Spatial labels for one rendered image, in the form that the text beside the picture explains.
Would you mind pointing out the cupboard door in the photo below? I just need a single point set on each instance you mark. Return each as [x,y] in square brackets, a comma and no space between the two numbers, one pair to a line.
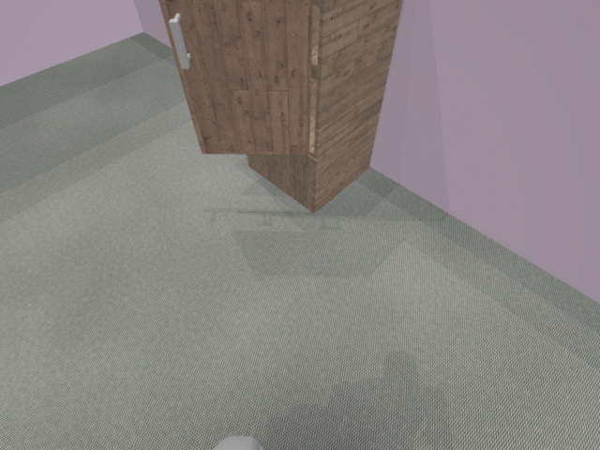
[248,85]

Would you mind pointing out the handle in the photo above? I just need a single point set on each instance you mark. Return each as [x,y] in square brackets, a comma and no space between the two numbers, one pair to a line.
[183,56]

